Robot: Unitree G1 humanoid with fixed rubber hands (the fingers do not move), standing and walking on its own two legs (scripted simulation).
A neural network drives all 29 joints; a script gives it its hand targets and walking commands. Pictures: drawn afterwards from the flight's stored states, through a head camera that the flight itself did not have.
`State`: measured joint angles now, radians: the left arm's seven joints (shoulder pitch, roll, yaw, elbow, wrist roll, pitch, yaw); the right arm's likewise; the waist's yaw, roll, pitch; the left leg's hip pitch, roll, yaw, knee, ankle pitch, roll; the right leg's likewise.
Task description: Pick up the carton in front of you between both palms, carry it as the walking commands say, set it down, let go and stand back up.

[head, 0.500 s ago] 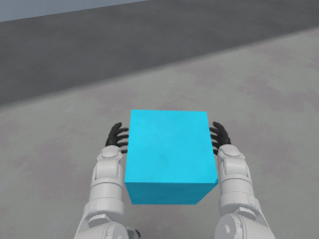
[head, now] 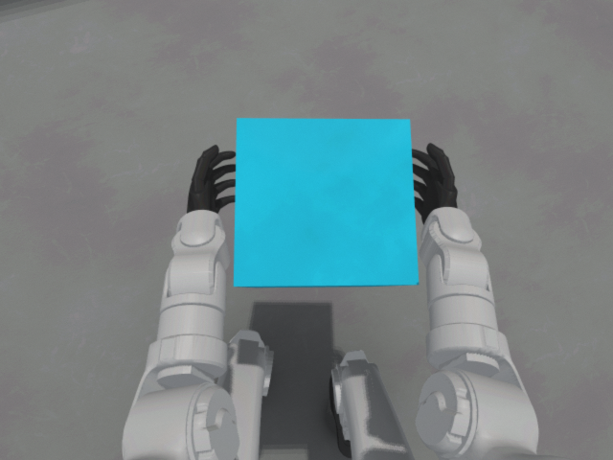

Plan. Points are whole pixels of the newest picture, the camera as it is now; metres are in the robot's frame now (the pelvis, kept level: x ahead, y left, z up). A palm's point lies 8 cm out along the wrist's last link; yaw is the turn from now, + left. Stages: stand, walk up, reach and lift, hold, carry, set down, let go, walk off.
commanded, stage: set down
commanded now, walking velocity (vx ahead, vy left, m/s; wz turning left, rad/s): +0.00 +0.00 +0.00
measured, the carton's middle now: (318, 219) +0.44 +0.01 -0.15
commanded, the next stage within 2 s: none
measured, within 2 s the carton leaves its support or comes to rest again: rests again in 1.56 s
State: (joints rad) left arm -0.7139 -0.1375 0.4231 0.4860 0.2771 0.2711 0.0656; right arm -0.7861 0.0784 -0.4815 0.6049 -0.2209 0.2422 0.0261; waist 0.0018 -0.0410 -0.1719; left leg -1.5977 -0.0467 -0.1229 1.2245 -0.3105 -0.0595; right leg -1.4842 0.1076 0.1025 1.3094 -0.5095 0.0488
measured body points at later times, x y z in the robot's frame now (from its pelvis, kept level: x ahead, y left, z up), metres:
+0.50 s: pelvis -0.02 +0.00 -0.12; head +0.28 +0.03 +0.21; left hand +0.46 +0.18 -0.25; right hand +0.48 -0.12 -0.24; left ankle +0.11 +0.14 -0.59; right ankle +0.04 -0.14 -0.59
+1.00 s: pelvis -0.04 +0.01 -0.22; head +0.32 +0.02 +0.06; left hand +0.49 +0.20 -0.38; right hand +0.50 -0.11 -0.38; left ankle +0.11 +0.14 -0.59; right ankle +0.04 -0.13 -0.59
